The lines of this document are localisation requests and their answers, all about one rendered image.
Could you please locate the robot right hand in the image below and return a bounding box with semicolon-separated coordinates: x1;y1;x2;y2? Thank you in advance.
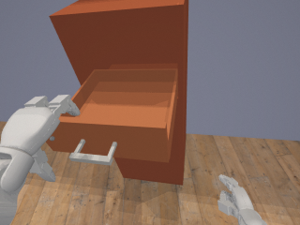
217;174;254;218

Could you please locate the right robot forearm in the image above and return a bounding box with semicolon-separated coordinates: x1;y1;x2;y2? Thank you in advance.
237;208;267;225

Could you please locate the drawer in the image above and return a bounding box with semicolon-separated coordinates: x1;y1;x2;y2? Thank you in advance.
46;68;178;163

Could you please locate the left robot forearm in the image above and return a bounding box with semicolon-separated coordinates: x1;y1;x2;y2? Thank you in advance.
0;146;35;225

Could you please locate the handle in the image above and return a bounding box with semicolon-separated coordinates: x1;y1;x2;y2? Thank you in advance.
69;139;117;166

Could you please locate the robot left hand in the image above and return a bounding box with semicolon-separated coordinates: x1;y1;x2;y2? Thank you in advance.
0;95;81;182

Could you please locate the cabinet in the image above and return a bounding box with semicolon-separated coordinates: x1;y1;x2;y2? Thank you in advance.
49;0;189;186

